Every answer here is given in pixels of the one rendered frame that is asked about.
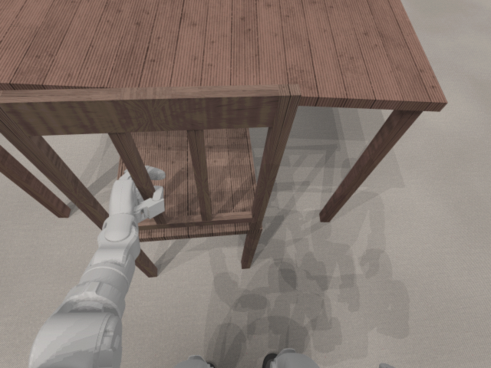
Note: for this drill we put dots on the left robot upper arm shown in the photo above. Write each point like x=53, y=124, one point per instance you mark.
x=80, y=340

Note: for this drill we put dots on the left robot hand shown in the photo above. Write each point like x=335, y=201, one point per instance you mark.
x=126, y=198

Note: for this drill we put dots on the table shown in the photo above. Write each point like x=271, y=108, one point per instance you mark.
x=341, y=53

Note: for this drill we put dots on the left robot forearm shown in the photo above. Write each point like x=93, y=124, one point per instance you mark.
x=106, y=280

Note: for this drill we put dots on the robot right shin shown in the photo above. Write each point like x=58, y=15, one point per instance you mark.
x=288, y=350

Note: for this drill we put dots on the chair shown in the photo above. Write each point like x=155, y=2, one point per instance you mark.
x=199, y=136

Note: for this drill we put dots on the right robot thigh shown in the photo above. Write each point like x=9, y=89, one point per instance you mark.
x=293, y=360

